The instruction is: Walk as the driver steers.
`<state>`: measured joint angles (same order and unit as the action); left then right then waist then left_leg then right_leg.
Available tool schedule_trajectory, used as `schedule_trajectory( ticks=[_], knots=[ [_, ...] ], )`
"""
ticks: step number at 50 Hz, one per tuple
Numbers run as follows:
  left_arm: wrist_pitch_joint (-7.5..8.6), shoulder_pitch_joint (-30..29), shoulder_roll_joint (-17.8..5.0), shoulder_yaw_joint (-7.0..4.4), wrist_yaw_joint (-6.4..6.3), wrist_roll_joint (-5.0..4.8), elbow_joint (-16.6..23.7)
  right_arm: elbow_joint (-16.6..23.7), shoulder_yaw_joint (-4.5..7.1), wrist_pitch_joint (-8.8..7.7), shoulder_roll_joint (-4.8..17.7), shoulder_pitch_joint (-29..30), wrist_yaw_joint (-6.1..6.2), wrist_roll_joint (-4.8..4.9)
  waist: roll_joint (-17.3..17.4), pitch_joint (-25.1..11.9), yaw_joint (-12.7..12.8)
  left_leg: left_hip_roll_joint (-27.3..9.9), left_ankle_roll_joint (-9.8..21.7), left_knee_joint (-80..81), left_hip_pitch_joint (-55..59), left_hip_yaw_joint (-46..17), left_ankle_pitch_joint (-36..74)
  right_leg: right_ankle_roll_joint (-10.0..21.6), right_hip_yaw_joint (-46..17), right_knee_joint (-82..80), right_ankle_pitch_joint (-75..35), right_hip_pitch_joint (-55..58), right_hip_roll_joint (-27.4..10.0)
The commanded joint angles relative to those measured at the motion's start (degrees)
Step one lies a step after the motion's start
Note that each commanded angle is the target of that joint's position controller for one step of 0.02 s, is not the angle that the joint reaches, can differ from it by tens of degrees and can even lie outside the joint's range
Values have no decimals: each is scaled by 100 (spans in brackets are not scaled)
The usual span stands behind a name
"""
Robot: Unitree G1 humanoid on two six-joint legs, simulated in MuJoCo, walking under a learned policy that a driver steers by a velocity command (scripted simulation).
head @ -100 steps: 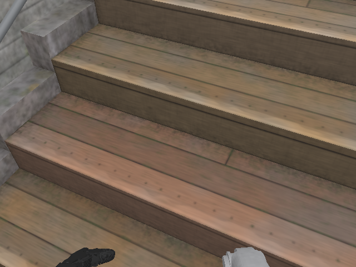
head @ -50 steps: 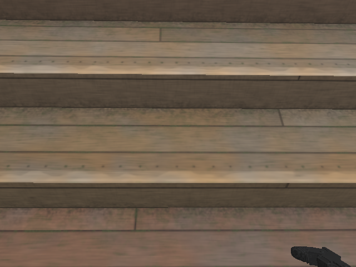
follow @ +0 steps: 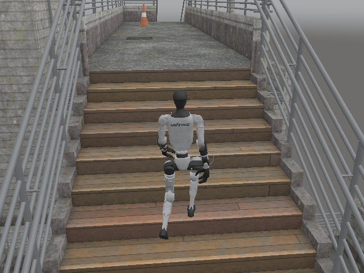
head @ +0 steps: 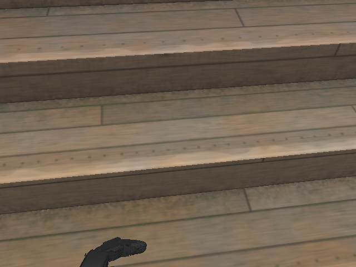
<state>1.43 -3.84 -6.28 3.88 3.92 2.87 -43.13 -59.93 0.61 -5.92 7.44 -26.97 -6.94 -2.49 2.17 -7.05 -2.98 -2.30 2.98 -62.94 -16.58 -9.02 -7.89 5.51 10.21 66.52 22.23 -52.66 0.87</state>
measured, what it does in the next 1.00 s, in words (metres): climbs: left foot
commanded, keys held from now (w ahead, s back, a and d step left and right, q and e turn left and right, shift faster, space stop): no key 0.70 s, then w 0.30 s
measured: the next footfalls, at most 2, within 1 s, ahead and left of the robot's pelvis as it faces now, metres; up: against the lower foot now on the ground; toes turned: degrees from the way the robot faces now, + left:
left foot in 0.34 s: +0.20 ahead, +0.13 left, +0.00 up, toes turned +3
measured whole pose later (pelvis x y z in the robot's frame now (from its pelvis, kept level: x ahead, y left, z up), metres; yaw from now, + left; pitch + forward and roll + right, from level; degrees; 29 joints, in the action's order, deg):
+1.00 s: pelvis +0.20 +0.02 +0.10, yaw +0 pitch +3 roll +1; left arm 3.8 20.4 -9.8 -3.8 2.1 3.2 -58.5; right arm -54.9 3.4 -1.6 10.4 -15.4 -1.0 -2.6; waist -1.0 -4.3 0.0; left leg 0.6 8.3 -34.3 -15.5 2.9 -20.8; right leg 5.5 4.5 31.4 24.4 -9.9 -1.2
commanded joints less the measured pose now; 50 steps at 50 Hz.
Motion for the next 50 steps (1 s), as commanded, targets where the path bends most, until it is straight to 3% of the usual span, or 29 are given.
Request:
schedule_trajectory(
  ticks=[1, 2, 3, 4, 6, 7, 8, 9, 10, 11, 12, 13, 14, 15, 16, 17, 18, 19, 20, 21, 23, 26, 31, 36, 38, 40, 43, 47, 50],
  knots=[
    [347, 2020, -1258, -545, -193, -105, -980, 341, 225, -15, 163, 56, 224, 18, -339, -337, 525, 374, 116, -4253, -3027, -724, 257, 1366, -4311, -4083, -923, 3119, -1651],
    [350, 1384, -604, -407, -143, -111, -1020, 547, 146, 44, 38, 649, 319, -24, 210, -196, 247, 257, 364, -4281, -3258, -514, 244, 1269, -3589, -4027, -1145, 2694, -1562],
    [314, 849, 44, -203, -98, -73, -1006, 611, 87, 151, -13, 802, 333, 6, 109, -269, -96, 116, 630, -4524, -3264, -426, 257, 1197, -3319, -4342, -1550, 2292, -1517],
    [303, 516, 331, -104, -83, -74, -988, 566, 70, 265, -85, 731, 320, 63, 21, -171, -296, 69, 783, -4412, -3363, -410, 115, 1034, -2844, -4579, -1832, 2018, -1365],
    [334, 749, 276, -124, -74, 116, -1141, 588, 42, 280, 11, 916, 303, 98, 151, -261, -427, -109, 741, -3936, -3566, -237, 307, 736, -1790, -4538, -2359, 2016, -1068],
    [370, 473, 149, -140, -55, 49, -987, 539, 19, 280, -37, 927, 191, 124, -5, -248, -608, -254, 543, -3420, -3159, 52, 259, 513, -1026, -4543, -2443, 1779, -745],
    [485, 47, 14, -129, -51, 39, -731, 318, 87, 265, 178, 611, 81, 113, -210, -137, -809, -286, 284, -3157, -2298, 424, 381, 265, -456, -4700, -2774, 1072, -386],
    [573, -171, -329, -190, -63, 1, -517, 215, 166, 239, 514, 573, 27, 110, -191, -111, -809, -222, -9, -2686, -1580, 723, 410, 139, -88, -4829, -2994, 618, -159],
    [602, -480, -763, -255, -95, -45, -265, 277, 220, 186, 779, 608, 4, 132, -411, -294, -835, -131, -276, -2183, -524, 1039, 476, 88, 166, -5000, -3791, 341, -32],
    [633, -447, -983, -292, -116, -120, -174, 438, 244, 148, 914, 969, 3, 51, -309, -317, -687, -180, -549, -1151, -227, 1045, 470, 101, 89, -4963, -3786, 770, -83],
    [643, -210, -1194, -365, -102, -180, -168, 587, 218, 150, 886, 1375, 67, -10, -423, -225, -446, -248, -754, -163, -379, 960, 230, 272, -170, -4858, -3635, 1498, -319],
    [657, 198, -1294, -432, -60, -189, -348, 648, 201, 198, 892, 1481, 212, -102, -432, -78, -353, -352, -848, 470, -592, 790, 108, 631, -685, -4705, -4011, 2264, -812],
    [663, 526, -1200, -469, 22, -213, -509, 742, 181, 243, 824, 1536, 323, -97, -411, 70, -255, -452, -909, 1271, -920, 618, -210, 800, -1025, -4390, -4211, 3109, -1188],
    [669, 807, -962, -492, 141, -278, -679, 797, 142, 302, 702, 1491, 404, -2, -408, 155, -183, -486, -976, 2051, -1013, 621, -286, 895, -1299, -4050, -4603, 3643, -1465],
    [635, 1011, -739, -467, 259, -415, -833, 813, 109, 304, 620, 1441, 451, 115, -355, 161, -183, -416, -940, 3140, -772, 817, 252, 868, -1411, -3684, -4647, 3934, -1488],
    [552, 1524, -478, -413, 404, -505, -1044, 765, 118, 286, 619, 1444, 512, 221, -329, 48, -20, -269, -729, 3767, -345, 952, 1132, 570, -1450, -3516, -4333, 4037, -1257],
    [476, 2342, -296, -442, 458, -475, -1108, 912, 141, 232, 969, 1813, 540, 301, 55, -316, 654, -446, -155, 3435, 72, 604, 2921, -50, -996, -3222, -3169, 4181, -616],
    [489, 3080, -328, -461, 376, -358, -1300, 1167, 135, 167, 1048, 2457, 446, 373, 295, -660, 1096, -435, 311, 3160, 212, 495, 2681, -284, -731, -3354, -2331, 4124, -384],
    [470, 2257, -737, -525, 284, -277, -1108, 1149, 141, 184, 798, 2501, 332, 317, 236, -319, 692, -363, 261, 3278, -213, 565, 1529, -331, -558, -3387, -1685, 4005, -281],
    [426, 1523, -956, -599, 236, -211, -859, 1020, 146, 190, 685, 2305, 258, 287, 206, -29, 452, -286, 162, 3386, -405, 599, 789, -267, -509, -3454, -1231, 3770, -291],
    [384, 1276, -988, -639, 212, -277, -790, 1011, 165, 225, 710, 2214, 216, 287, -1, 144, 307, -198, 62, 3400, -195, 629, 181, -171, -618, -3649, -873, 3454, -376],
    [445, 1066, -810, -618, 179, -327, -743, 996, 189, 225, 757, 2107, 274, 282, -168, 84, 186, -160, 38, 3368, -13, 736, 495, -148, -703, -3662, -1443, 3555, -444],
    [415, 1259, -816, -641, 147, -310, -816, 981, 194, 234, 712, 2038, 269, 271, -181, 61, 166, -110, 82, 3324, 170, 840, 841, -190, -742, -3618, -1792, 3682, -452],
    [359, 1559, -705, -637, 168, -296, -969, 951, 209, 273, 662, 1962, 257, 238, -197, 181, 155, -89, 101, 3436, 261, 897, 342, -201, -745, -3718, -1253, 3609, -449],
    [303, 1807, -931, -740, 104, -140, -1084, 867, 356, 326, 964, 1709, 336, 96, -234, 549, 121, -84, 379, 3615, 87, 823, -1474, 102, -834, -3877, 215, 3318, -480],
    [282, 1791, -954, -789, -15, -32, -1094, 905, 415, 340, 1037, 1757, 469, -35, -215, 868, 128, -239, 748, 3896, -165, 488, -2331, 493, -1150, -4087, 865, 3097, -640],
    [306, 2000, -754, -786, -155, -42, -1185, 934, 356, 306, 748, 1716, 609, -17, -205, 728, 196, -339, 1052, 4012, -40, 305, -1889, 738, -1292, -4127, 441, 3416, -714],
    [287, 2406, -765, -832, -184, 25, -1290, 847, 326, 350, 613, 1482, 618, -12, -440, 694, 292, -51, 1023, 3528, -65, 709, -1132, 926, -1523, -4346, -173, 3988, -870],
    [279, 2790, -974, -886, -217, 66, -1443, 878, 269, 359, 425, 1478, 585, -27, -1028, 724, 431, 348, 741, 2352, -978, 1242, -763, 1420, -2461, -4759, -1530, 5005, -1635]
  ],
)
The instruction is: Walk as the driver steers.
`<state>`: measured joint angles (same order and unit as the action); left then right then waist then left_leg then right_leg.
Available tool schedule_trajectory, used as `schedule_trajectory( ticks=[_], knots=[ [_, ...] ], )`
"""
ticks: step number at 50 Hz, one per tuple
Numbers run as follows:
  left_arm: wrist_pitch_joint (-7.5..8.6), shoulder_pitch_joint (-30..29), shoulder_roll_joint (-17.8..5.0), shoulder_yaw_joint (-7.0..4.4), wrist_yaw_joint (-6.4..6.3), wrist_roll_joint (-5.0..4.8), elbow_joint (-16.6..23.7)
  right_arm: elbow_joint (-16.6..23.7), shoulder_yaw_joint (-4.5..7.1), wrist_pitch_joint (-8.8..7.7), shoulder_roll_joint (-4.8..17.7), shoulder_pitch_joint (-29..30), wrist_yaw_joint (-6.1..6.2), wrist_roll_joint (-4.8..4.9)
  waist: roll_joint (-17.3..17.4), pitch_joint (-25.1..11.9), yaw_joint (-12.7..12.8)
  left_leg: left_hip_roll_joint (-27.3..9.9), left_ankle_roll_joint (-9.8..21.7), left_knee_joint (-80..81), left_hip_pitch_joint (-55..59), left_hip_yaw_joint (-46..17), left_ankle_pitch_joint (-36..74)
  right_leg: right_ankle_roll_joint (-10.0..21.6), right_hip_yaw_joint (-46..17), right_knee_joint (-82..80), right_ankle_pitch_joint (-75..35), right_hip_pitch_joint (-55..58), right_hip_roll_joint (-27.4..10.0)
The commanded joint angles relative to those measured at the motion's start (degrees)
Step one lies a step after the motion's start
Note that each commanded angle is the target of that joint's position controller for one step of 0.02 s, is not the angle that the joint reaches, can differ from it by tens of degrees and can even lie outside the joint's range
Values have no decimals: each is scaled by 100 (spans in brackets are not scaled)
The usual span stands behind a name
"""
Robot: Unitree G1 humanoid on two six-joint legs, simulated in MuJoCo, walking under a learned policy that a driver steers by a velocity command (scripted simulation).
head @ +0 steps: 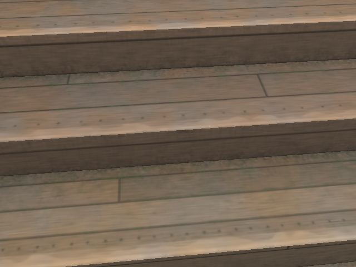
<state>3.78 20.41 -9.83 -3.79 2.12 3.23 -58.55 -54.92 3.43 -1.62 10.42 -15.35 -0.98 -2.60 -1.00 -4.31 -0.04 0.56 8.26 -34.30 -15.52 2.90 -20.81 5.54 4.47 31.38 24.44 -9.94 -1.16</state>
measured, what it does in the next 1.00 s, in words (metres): climbs: right foot 0.16 m higher, then left foot 0.16 m higher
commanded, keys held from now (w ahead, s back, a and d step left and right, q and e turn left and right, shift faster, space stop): w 0.46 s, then w+q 0.54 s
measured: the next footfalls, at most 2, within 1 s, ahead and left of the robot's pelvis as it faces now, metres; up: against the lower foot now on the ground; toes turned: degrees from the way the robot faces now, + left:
right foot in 0.40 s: +0.27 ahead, -0.11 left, +0.16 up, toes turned -3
left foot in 0.94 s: +0.56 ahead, +0.14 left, +0.33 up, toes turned +16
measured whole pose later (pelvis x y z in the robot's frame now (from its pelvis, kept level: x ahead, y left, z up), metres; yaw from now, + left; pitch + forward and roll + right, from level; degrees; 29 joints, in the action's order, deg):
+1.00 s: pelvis +0.44 +0.03 +0.20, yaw +14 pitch +8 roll +5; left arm 6.8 31.5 -6.1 3.7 5.6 6.0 -66.6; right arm -42.5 -3.0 1.1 6.3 7.2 -5.4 -0.9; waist -5.9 -8.0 3.0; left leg 3.1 6.8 -72.9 -54.7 10.2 -29.4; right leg 3.6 12.3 20.3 7.1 0.8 -9.4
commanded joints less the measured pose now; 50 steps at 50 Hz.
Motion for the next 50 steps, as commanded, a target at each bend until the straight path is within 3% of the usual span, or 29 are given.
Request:
schedule_trajectory(
  ticks=[1, 4, 6, 7, 9, 11, 13, 15, 16, 17, 19, 21, 22, 23, 24, 25, 27, 29, 30, 32, 33, 36, 40, 42, 45, 47, 48, 49, 50],
  knots=[
    [17, 541, -628, -114, -57, 0, 27, 369, -34, -93, 60, 272, -13, -27, -738, 550, 177, 15, 190, -896, -1388, 91, 394, 1576, -2117, -1375, -2203, 921, -1741],
    [-167, -675, -782, -134, -20, 56, 311, 194, -17, -195, -9, -573, -94, 2, -401, 600, -585, 56, 314, 43, 154, 336, 788, 1321, -1053, -1018, -4231, 12, -1293],
    [-223, -1051, -750, -153, 341, 224, 346, -322, 98, -361, 377, -2059, -92, 13, 599, 82, -995, -301, 689, 1012, 2424, -671, 3689, 706, 30, 1924, -5298, -1492, -166],
    [-223, -860, -367, -50, 537, 286, 186, -779, 158, -278, 733, -3587, -34, -46, 1634, -231, -1301, -1551, 1706, 1329, 3983, -2493, 6401, 269, 225, 4671, -1404, -3427, 612],
    [-7, -1043, 192, 11, 494, -105, 447, -1321, -44, -27, 575, -4238, -173, -415, 1399, 570, -1201, -2269, 1715, 1397, 3823, -3197, 5078, 828, -1317, 9438, 906, -6177, 781],
    [-87, -2408, 62, 144, 262, 26, 1511, -1491, -419, 36, -442, -3093, -305, -383, 509, 1047, -856, -2616, 1314, 1711, 3560, -2678, 3342, 1339, -1374, 10845, 1703, -8788, 446],
    [-326, -2437, 517, 498, 170, 25, 2228, -1267, -598, -88, -712, -1369, -371, -451, 106, 788, 241, -1734, 585, 2441, 883, -1139, 1835, 1488, -784, 9366, 1365, -7358, -258],
    [-386, -2605, 258, 564, 27, -299, 2601, -590, -459, -275, -6, 45, -257, -501, -121, 542, 725, -830, 307, 3469, -2309, -331, 480, 1242, -256, 6513, 159, -4376, -503],
    [-495, -3407, 125, 647, 122, -305, 2870, -369, -346, -362, 517, -325, -307, -293, 96, 295, 702, -823, 669, 4466, -4193, -648, 1382, 493, 400, 5590, 133, -1738, -194],
    [-540, -3373, 200, 659, 241, -311, 2763, -296, -239, -463, 963, -572, -294, -48, 656, 203, 789, -973, 988, 4341, -3954, -689, 3554, -67, 1007, 5625, 462, -1263, 258],
    [-683, -2161, -28, 650, 295, -353, 2120, -427, -97, -581, 1598, -1250, -383, 38, 1367, -64, 953, -1367, 832, 2760, -491, -316, 9312, -80, 1065, 4352, -129, -2480, 663],
    [-668, -1080, -562, 483, 205, -116, 1721, -696, -80, -560, 1154, -1865, -563, -209, 1385, -849, 902, -1471, 584, 463, 644, -325, 10900, 593, 139, 2926, -610, -1646, 722],
    [-596, 139, -941, 465, 66, -286, 1301, -465, -210, -506, 574, -2477, -809, -636, -254, -2290, 885, -920, 470, -1163, -1268, -844, 8664, 1617, -2552, 1844, -1724, 939, -205],
    [-630, 1819, -1473, 246, -36, 64, 713, -523, -166, -327, 350, -2160, -919, -442, -1526, -2277, 1454, 439, 171, -4182, -2615, -1235, 2213, 2432, -5337, -494, -1175, 1461, -1305],
    [-355, 2161, -1415, 172, -75, 182, 313, -426, -132, -281, 133, -1460, -885, -165, -1342, -974, 1467, 567, 283, -7304, -4013, -2324, 2319, 1820, -5963, -1082, 1393, 452, -1460],
    [-156, 1261, -1270, 191, -43, 51, 115, -233, -114, -299, 83, -850, -753, -6, -973, 248, 983, 595, 390, -8681, -5259, -2123, 2352, 1419, -5264, -818, 1842, -328, -1361],
    [-31, -439, 101, 488, 58, -45, -103, 148, -258, -235, -63, -227, -517, -57, 337, 66, 91, 314, 871, -8756, -5349, -2029, 2447, 1079, -3333, -656, 481, -1061, -1216],
    [82, -1230, 814, 720, 88, 12, -115, 237, -389, 3, -266, -338, -439, -23, 429, 38, -637, -110, 961, -8440, -5094, -1609, 2509, 621, -1921, -1016, -732, -1688, -988],
    [134, -1352, 695, 656, 66, -23, -89, 214, -423, 84, -336, -355, -472, 51, 248, 180, -768, -234, 859, -8403, -4997, -1334, 2021, 560, -1318, -1258, -917, -1906, -955],
    [248, -1452, 512, 646, 9, 271, 61, 386, -440, 22, -243, 165, -513, 182, 78, 271, -809, -333, 810, -7882, -4506, -803, 2170, 361, -286, -1623, -940, -2682, -587],
    [247, -846, 383, 646, -35, 403, -146, 462, -472, 14, -214, 515, -579, 261, -378, 246, -523, -284, 793, -8798, -4833, -483, 1778, 531, -290, -1810, -982, -2444, -651],
    [115, 974, 259, 740, -40, 610, -853, 896, -649, -21, -268, 1554, -476, 186, -145, 440, 99, -222, 1081, -9392, -7367, -986, 1226, 742, -838, -1822, -1208, -26, -1320],
    [168, 1940, 192, 824, 49, 691, -1081, 1414, -653, 52, -15, 2673, -279, 189, -269, 340, 546, -466, 777, -7004, -7423, -391, 2152, 727, -380, -2269, -1553, 866, -1378],
    [118, 1668, 248, 861, 232, 414, -900, 1745, -725, 337, -265, 3537, -371, 108, -362, 532, 529, -734, 596, -6058, -6099, 337, 1267, 817, 68, -3102, -1948, -156, -1552],
    [365, 1361, -589, 746, 300, 72, -770, 1899, -726, 484, -416, 3212, -585, 87, -812, 265, -203, -62, 340, -5263, -3479, 1049, 645, 980, 788, -2509, -7904, -684, -1664],
    [445, 1481, -1196, 539, 293, -27, -736, 1642, -565, 386, -78, 2343, -600, 132, -1010, 27, -514, 497, 240, -3218, -2901, 1150, -37, 859, 798, -1570, -10186, 1024, -1772],
    [405, 1437, -1412, 434, 310, 58, -724, 1459, -455, 284, 116, 1780, -503, 173, -1200, -283, -574, 682, 276, -2652, -1996, 1041, -15, 790, 862, -1017, -10759, 1183, -1815],
    [414, 1827, -945, 494, 314, 450, -604, 1103, -321, 177, 537, 676, -358, 215, -541, -1390, -504, 328, 812, -3213, 654, -293, 2211, 396, 601, 480, -9968, -505, -1520],
    [343, 1653, -967, 479, 414, 434, -452, 707, -227, 228, 739, -538, -256, 201, -92, -2002, -962, -28, 1032, -1443, 1869, -2064, 735, 229, 165, 1804, -7185, -1696, -870]
  ],
)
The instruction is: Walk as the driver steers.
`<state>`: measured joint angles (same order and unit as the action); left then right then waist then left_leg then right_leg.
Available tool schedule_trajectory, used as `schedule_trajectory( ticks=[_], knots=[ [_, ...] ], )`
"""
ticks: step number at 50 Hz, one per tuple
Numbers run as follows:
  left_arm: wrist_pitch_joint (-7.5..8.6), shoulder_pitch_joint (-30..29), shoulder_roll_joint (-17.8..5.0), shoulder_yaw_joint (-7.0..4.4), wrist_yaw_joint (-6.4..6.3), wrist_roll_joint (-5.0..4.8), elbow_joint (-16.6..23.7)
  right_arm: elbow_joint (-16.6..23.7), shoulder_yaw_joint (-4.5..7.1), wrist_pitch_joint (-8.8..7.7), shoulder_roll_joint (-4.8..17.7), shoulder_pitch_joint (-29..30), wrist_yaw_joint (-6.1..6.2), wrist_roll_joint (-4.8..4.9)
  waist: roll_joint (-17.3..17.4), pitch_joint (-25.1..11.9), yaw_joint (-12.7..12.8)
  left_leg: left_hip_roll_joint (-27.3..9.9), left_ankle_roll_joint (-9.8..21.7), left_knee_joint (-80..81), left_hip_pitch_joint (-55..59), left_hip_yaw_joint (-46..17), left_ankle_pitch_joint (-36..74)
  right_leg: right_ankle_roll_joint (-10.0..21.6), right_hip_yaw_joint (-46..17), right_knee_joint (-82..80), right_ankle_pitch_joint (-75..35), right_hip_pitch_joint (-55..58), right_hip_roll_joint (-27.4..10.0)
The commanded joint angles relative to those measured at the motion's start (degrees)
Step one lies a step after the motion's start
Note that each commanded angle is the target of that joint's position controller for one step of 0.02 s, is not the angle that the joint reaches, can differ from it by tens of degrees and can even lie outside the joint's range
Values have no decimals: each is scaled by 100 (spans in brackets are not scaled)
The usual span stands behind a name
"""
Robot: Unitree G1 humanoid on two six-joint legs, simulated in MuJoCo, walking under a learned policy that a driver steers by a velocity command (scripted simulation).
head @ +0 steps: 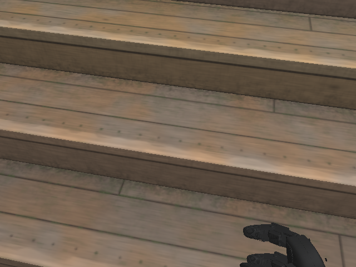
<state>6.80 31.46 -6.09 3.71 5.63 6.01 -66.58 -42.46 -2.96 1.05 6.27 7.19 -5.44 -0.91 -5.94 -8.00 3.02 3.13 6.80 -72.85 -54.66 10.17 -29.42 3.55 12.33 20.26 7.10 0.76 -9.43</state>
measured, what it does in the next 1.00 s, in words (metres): climbs: right foot 0.16 m higher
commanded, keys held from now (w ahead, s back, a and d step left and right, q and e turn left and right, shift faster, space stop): w+q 0.12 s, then q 0.44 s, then e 0.44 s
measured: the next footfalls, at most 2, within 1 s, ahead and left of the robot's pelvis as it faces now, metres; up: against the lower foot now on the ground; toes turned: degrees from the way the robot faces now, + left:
right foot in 0.44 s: +0.45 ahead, -0.09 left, +0.33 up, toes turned +13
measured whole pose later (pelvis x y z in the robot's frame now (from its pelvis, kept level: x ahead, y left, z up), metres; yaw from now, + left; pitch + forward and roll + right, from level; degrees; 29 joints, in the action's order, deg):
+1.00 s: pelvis +0.30 -0.01 +0.22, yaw +14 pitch +4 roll -2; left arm 7.9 9.2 -8.9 2.4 -1.4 1.0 -44.4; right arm -48.6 1.8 -2.0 16.2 -11.6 0.3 -4.1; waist 0.2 -4.4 5.6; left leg -3.2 -3.4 -63.8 -31.7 -4.7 -6.6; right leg 2.3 3.0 60.6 22.5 -42.2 0.2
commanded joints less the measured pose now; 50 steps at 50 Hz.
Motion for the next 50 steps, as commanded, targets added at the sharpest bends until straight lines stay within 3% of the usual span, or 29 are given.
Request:
schedule_trajectory(
  ticks=[1, 2, 3, 4, 6, 8, 10, 11, 15, 16, 18, 21, 22, 23, 24, 25, 26, 27, 29, 32, 34, 35, 36, 37, 38, 39, 41, 44, 50],
  knots=[
    [-89, -221, -961, -343, 182, -83, 511, -1035, 514, -33, 1538, -4011, 231, -187, 1270, -1258, -1597, -1068, 1481, 4381, 6037, -5131, 431, 144, -1407, 5413, -703, -4302, 949],
    [-143, -496, -771, -373, 180, -337, 597, -1181, 718, -225, 1780, -4014, 367, -321, 1129, -361, -1431, -1204, 1055, 4854, 5184, -5670, -267, 242, -2539, 7446, -1069, -5249, 1008],
    [-87, -747, -662, -383, 62, -222, 682, -1259, 669, -385, 1452, -3600, 395, -235, 1257, -103, -1158, -1170, 1110, 4661, 4356, -5319, -80, 220, -2786, 8414, -1199, -5440, 950],
    [-71, -1289, -662, -412, -29, -207, 980, -1435, 620, -452, 1089, -3155, 353, -161, 751, 167, -868, -1156, 1278, 4636, 4084, -5101, 590, 320, -2697, 9241, -841, -5963, 1209],
    [-149, -1783, -257, -223, -125, -229, 1422, -1602, 334, -452, 261, -2215, 249, -135, 486, 109, -119, -955, 1050, 4645, 3456, -4007, 1286, 795, -2659, 9861, -662, -6635, 1138],
    [-328, -1815, -513, -271, -213, -344, 1629, -1517, 275, -568, 186, -1702, 131, -232, 447, 182, 306, -919, 975, 4872, 2873, -2948, 3235, 729, -2025, 9452, -48, -6597, 856],
    [-283, -2150, -731, -321, -389, -452, 1857, -1387, 285, -764, 335, -1699, 225, -290, 652, 153, 329, -453, 674, 5036, 2420, -2068, 3841, 450, -1625, 8730, 484, -6261, 796],
    [-255, -2362, -582, -247, -412, -576, 1954, -1520, 286, -796, 439, -2398, 328, -456, 1134, 62, 52, -524, 788, 5062, 2660, -2266, 4340, 328, -1403, 9940, 1047, -6579, 983],
    [-273, -3746, -570, -133, -576, -470, 2814, -2007, 280, -791, 608, -3816, 351, -671, 441, 275, -382, -769, 456, 4978, 3906, -2772, 3550, 218, -1459, 8660, 1231, -7845, 665],
    [-328, -4034, -519, -107, -631, -433, 2992, -1904, 285, -784, 672, -3841, 323, -565, 713, 261, -417, -729, 489, 5114, 3663, -2817, 3498, 117, -1331, 8159, 1050, -7539, 563],
    [-632, -4699, -294, -20, -548, -363, 3308, -1221, 289, -817, 867, -2945, 101, -81, 1078, 630, -127, -1007, 615, 6406, 1630, -3009, 3179, -107, -816, 6270, 1911, -4934, 516],
    [-629, -3748, -892, -342, -487, -484, 3119, -683, 572, -1066, 1733, -2771, 204, 205, 1299, -24, 342, -1143, 537, 5553, 3190, -2729, 8669, -253, -179, 4872, 985, -3483, 1403],
    [-615, -3229, -1301, -520, -616, -497, 2945, -615, 661, -1101, 1746, -2718, 175, 194, 1410, -386, 420, -1072, 368, 4936, 3896, -2727, 9429, -44, -520, 3837, 817, -2974, 1551],
    [-564, -2090, -1456, -563, -767, -459, 2719, -483, 521, -1107, 787, -3088, 125, -46, 105, -2154, 361, -442, -25, 2889, 2882, -2515, 7845, 1129, -2650, 3499, -1811, -397, 429],
    [-555, -1035, -1632, -585, -746, -107, 2566, -322, 419, -919, 221, -3414, 75, -95, -1638, -2965, 643, 830, -426, 552, 1020, -2532, 702, 2507, -6340, 1055, -1274, 902, -1506],
    [-341, -939, -1682, -610, -735, 63, 2467, -462, 684, -697, 745, -2830, 54, 94, -1072, -1459, 875, 545, -464, -1760, 248, -3336, 1414, 2022, -7211, 354, 1737, -639, -1397],
    [-93, -1750, -1698, -621, -692, -169, 2366, -482, 783, -625, 873, -2618, 156, 134, -865, -172, 389, 269, -447, -2177, -178, -3005, 1862, 1570, -6182, 300, 3204, -1988, -1076],
    [-6, -2542, -1198, -561, -698, -383, 2260, -644, 743, -550, 835, -2787, 348, 106, -210, 34, -94, -57, -407, -2121, -64, -2550, 2117, 1250, -4926, 527, 3334, -2683, -956],
    [16, -3112, -133, -365, -764, -488, 2064, -656, 550, -469, 560, -2474, 455, -182, 847, 35, -553, -519, -366, -1751, 695, -1978, 1849, 758, -3228, 812, 2257, -3616, -427],
    [72, -3221, -309, -434, -825, -356, 2088, -712, 427, -427, 539, -2294, 177, 1, 591, -182, -530, -314, -357, -1693, 864, -2013, 2506, 577, -1953, 665, 546, -3593, 198],
    [97, -3228, -472, -424, -624, -393, 2036, -935, 498, -522, 892, -2552, 10, -66, 666, -105, -636, -305, -464, -1544, 1145, -2047, 2754, 526, -1518, 611, 286, -3643, 334],
    [85, -3372, -622, -440, -549, -434, 2073, -1038, 531, -556, 1122, -2643, -21, -123, 570, -112, -687, -332, -549, -1798, 1263, -1908, 2623, 601, -1522, 541, 314, -3749, 312],
    [91, -1769, -741, -631, -681, -616, 1232, -398, 508, -264, 535, -2256, 532, -99, 704, 555, -898, -299, -619, -2036, 671, -1378, 2688, 994, -2311, 609, 1191, -3421, -392],
    [100, -1355, -632, -600, -743, -659, 1080, -186, 430, -140, 541, -1770, 754, -170, 840, 721, -644, -482, -602, -1980, 135, -1363, 2507, 1046, -2548, 398, 1723, -3069, -344],
    [135, -2595, -855, -542, -599, -285, 1986, -654, 519, -285, 1406, -1951, 425, -211, 178, -118, -138, -374, -650, -1859, 223, -2137, 2518, 897, -2238, 368, 1744, -2653, 14],
    [127, -2884, -890, -533, -546, -331, 2057, -671, 608, -358, 1542, -1987, 298, -251, 22, -84, -273, -518, -751, -1918, 355, -2022, 2631, 969, -2485, 549, 1848, -2786, -99],
    [70, -2779, -855, -441, -594, -372, 2162, -710, 612, -447, 1542, -1951, 285, -342, 496, -99, -197, -564, -829, -1885, 714, -1806, 2593, 1018, -2539, 865, 1772, -3023, -118],
    [140, -2445, -927, -392, -722, -433, 2321, -516, 630, -486, 1580, -1581, 493, -398, 108, -21, 93, -717, -926, -1281, 902, -1825, 2352, 1087, -3043, 1349, 2258, -2863, -323],
    [156, -2685, -840, -163, -680, -562, 2753, -159, 537, -367, 1215, -2075, 596, -231, 168, 126, 6, -717, -1103, 3077, 2771, -1286, 2438, 773, -3121, 2938, 1561, -3816, 143]
  ],
)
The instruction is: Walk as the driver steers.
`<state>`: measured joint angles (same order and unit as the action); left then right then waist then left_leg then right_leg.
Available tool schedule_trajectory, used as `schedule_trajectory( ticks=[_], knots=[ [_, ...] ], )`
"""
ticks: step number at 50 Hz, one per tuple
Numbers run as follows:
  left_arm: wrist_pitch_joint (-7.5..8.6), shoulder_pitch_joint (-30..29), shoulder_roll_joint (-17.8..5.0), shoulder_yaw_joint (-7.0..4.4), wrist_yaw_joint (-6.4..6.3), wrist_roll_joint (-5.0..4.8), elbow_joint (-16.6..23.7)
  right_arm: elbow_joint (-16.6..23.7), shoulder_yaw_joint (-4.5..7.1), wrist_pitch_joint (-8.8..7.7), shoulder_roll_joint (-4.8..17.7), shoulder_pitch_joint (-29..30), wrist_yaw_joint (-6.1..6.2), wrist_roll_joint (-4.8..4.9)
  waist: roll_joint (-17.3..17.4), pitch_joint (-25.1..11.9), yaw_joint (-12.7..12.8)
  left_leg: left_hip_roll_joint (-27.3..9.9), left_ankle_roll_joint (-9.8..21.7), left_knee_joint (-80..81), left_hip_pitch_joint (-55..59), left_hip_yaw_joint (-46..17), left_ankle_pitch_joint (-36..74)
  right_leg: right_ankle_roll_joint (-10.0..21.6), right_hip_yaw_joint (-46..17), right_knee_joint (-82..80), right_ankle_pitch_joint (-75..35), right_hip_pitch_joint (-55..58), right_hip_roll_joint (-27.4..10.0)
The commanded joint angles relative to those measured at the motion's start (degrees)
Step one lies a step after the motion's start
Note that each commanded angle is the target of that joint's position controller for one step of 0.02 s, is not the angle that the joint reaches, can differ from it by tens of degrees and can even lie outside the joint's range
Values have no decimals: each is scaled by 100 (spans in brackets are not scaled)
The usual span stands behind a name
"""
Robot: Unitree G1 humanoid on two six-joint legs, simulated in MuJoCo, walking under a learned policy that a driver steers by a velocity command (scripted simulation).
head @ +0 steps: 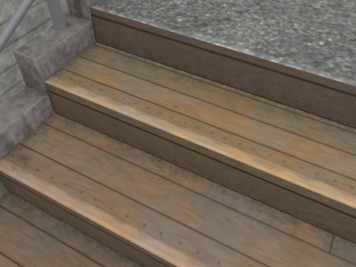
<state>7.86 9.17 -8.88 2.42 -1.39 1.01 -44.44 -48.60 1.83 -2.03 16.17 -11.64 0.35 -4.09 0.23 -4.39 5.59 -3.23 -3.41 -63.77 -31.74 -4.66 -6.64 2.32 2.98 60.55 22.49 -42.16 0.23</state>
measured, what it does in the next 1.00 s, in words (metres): steps to the right, turning right: left foot 0.16 m lower, then right foot 0.16 m higher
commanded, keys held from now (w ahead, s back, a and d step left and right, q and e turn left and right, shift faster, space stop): e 0.38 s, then w+e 0.24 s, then w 0.38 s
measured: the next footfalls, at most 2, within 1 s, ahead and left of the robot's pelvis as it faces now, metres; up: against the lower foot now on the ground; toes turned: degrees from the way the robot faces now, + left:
left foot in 0.08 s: +0.00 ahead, +0.16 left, -0.16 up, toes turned +2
right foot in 0.64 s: +0.08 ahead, -0.21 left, +0.00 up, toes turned -24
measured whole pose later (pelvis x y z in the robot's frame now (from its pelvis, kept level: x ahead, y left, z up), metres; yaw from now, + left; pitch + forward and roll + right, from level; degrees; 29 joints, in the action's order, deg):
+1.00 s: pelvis +0.16 -0.16 +0.06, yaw -27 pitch +5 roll +1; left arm 4.5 31.2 -9.7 1.2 3.9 6.7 -64.7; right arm -46.5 -2.0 -3.0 9.8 -4.5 -3.9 -1.6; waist -0.6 -7.1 1.6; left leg 1.0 13.4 -123.7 -81.2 -4.9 -4.7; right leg 4.4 -1.4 34.5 25.2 -14.2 4.0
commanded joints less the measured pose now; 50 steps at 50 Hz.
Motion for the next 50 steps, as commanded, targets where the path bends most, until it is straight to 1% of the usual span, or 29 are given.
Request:
schedule_trajectory(
  ticks=[1, 3, 4, 5, 6, 7, 8, 9, 11, 12, 15, 19, 24, 26, 28, 30, 32, 33, 34, 35, 36, 37, 38, 39, 41, 43, 45, 47, 50],
  knots=[
    [-29, -597, -676, -32, 62, -150, 553, 372, 58, -102, 139, -467, -80, 211, -288, -84, -469, 50, -90, 3421, 1010, 630, 1173, 902, -2038, -822, -184, 250, -654],
    [-246, -154, -822, 2, 159, -211, 324, 145, 60, -244, 36, -958, -246, 377, -85, 204, -627, 201, 149, 5332, 2277, 1028, 2642, 860, -2005, -270, -494, -297, -610],
    [-396, 281, -726, 78, 221, -164, 227, 153, 116, -313, 128, -1095, -297, 293, -88, 102, -537, -20, 629, 5546, 2786, 1034, 2950, 560, -2003, 382, -336, -572, -583],
    [-440, 514, -266, 144, 390, -159, 608, 305, 375, -421, 1022, -1195, -274, 170, 1045, -360, -239, -1049, 1946, 3639, 3623, 39, 6023, -240, -923, 2527, 508, -1973, 220],
    [-461, 942, -72, 149, 298, -226, 595, 641, 522, -393, 1447, -605, -422, 39, 1517, -646, -167, -2276, 3079, 3322, 4179, -562, 8055, -922, -281, 4992, 2352, -3194, 813],
    [-518, 800, -358, 74, 254, -239, 503, 794, 433, -364, 1074, -383, -490, -200, 796, -798, -293, -2491, 2955, 3363, 4091, -588, 7277, -1053, -351, 6521, 1815, -3658, 638],
    [-499, 577, -449, -3, 192, -209, 486, 851, 307, -351, 948, -210, -561, -245, 808, -605, -209, -2357, 2625, 3471, 3776, -512, 5776, -996, -813, 7087, 1193, -3972, 576],
    [-496, 169, -442, -3, 157, -52, 621, 1044, 321, -219, 1063, 119, -447, -168, 661, -389, -305, -2871, 2821, 4139, 3339, -1212, 3377, -983, -1325, 6982, 400, -4209, 169],
    [-484, -624, -696, -96, 134, 101, 764, 1012, 226, 20, 798, 144, -452, -23, 194, 167, -601, -2413, 2440, 5133, 2635, -845, -599, -603, -1154, 6586, -49, -4010, 49],
    [-518, -596, -759, -131, 101, 36, 703, 976, 69, 34, 511, 35, -403, -112, 231, 187, -591, -2125, 2119, 5130, 2383, -712, -1025, -516, -1224, 6762, -620, -3891, 77],
    [-520, -807, -814, -169, 131, 142, 597, 945, -131, -60, 256, -180, -270, 63, 472, -60, -867, -1543, 1919, 5227, 2617, 96, -836, -459, -861, 5838, -1028, -3583, 208],
    [-505, -935, -628, -124, 173, 75, 564, 430, -111, -86, 278, -1063, -268, -102, 646, -101, -1034, -2001, 2215, 5235, 3610, 391, 528, -297, -950, 5582, -586, -4060, -94],
    [-627, -1539, -248, 76, 371, 74, 772, -498, -147, -143, -22, -2010, -385, -365, 589, 181, -1107, -2380, 1801, 5704, 4260, 299, -1175, 485, -1209, 5312, 201, -5245, -687],
    [-793, -2084, -219, 188, 602, 96, 964, -376, -10, -168, 291, -1128, -436, -168, 223, 126, -881, -2058, 1595, 6261, 2800, 1154, -1485, 502, -196, 2866, 2066, -3365, -846],
    [-863, -1743, -168, 187, 735, 190, 833, -175, -34, -356, 255, -1014, -358, -10, 897, 86, -791, -2160, 1622, 6518, 2234, 1484, -1009, 364, 382, 3172, 2517, -2021, -469],
    [-664, -1318, -219, 165, 756, 134, 700, -57, 31, -432, 451, -808, -239, -86, 769, 86, -685, -2219, 1557, 6173, 2723, 1680, -615, 475, 200, 2425, 1747, -1605, -317],
    [-414, -616, -604, -14, 680, -141, 667, 106, 142, -433, 1004, -480, -180, -58, 1029, -374, -226, -1861, 1520, 5272, 2581, 2046, 2515, 602, 505, 1165, 1101, 185, 393],
    [-308, 77, -921, -121, 512, -236, 671, 246, 127, -501, 1020, -474, -197, -45, 970, -822, 62, -1583, 1333, 4099, 1653, 2147, 4908, 857, -215, 804, 489, 1701, 526],
    [-301, 1514, -1733, -357, 314, -141, 286, 598, 25, -550, 696, -167, -333, -206, -291, -1686, 572, -742, 783, 1868, -497, 1858, 3646, 1543, -2631, -644, -700, 4159, -186],
    [-278, 3427, -2889, -729, 228, 244, -425, 920, 64, -451, 447, 392, -546, -63, -1325, -2162, 850, 247, 631, -246, -2313, 809, -465, 1296, -5341, -3073, -1760, 5543, -1010],
    [-144, 3889, -3068, -841, 325, 368, -620, 783, 101, -408, 95, -82, -605, 181, -1509, -1615, 748, 902, 793, -2358, -3114, -1418, 291, 527, -6060, -3455, -1662, 5350, -1449],
    [-225, 3539, -2651, -792, 505, 199, -789, 595, 221, -440, 168, 77, -532, 315, -2156, -735, 522, 1179, 952, -4329, -3661, -1770, 578, 183, -5555, -3543, -1078, 4239, -1348],
    [-247, 2530, -2013, -677, 660, -40, -802, 495, 171, -504, 23, 0, -417, 291, -2018, -73, -54, 1099, 1180, -5505, -3891, -1716, 723, 320, -4580, -3040, -847, 3060, -1130],
    [-260, 1453, -1531, -579, 764, -104, -789, 514, 37, -496, -279, 37, -400, 234, -886, 210, -628, 925, 1399, -5887, -3785, -1495, 821, 544, -3945, -2760, -449, 1980, -1039],
    [-397, 77, -599, -307, 829, 160, -735, 319, -36, -270, -186, -286, -399, 215, 206, 68, -1319, 563, 1577, -5475, -3290, -1239, 1174, 800, -3277, -3181, -51, 807, -1015],
    [-383, -142, -423, -281, 681, 181, -811, 151, -47, -157, -127, -212, -457, 276, 26, 190, -1301, 377, 1431, -5139, -3462, -871, 1123, 783, -2660, -3657, 138, 746, -923],
    [-270, 969, -336, -244, 542, 400, -1361, 98, -228, -192, -438, 5, -498, 290, -696, 266, -970, 493, 1580, -6609, -4339, -440, 731, 687, -2204, -3809, -575, 1481, -766],
    [-220, 1636, -105, -127, 514, 540, -1693, 416, -352, -185, -552, 785, -441, 224, -188, 320, -698, 326, 1743, -6022, -5145, -233, 341, 698, -1639, -3837, -677, 2255, -711],
    [-255, 2587, -145, -16, 515, 721, -2007, 738, -548, -120, -665, 1682, -404, 256, -316, 416, -343, 150, 1729, -6013, -6153, 197, -160, 1023, -1644, -4112, -1205, 3402, -954]
  ],
)
Over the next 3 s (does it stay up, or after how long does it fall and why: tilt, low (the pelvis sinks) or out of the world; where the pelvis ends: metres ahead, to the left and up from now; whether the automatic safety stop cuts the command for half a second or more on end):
stays up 1.25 -0.60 0.58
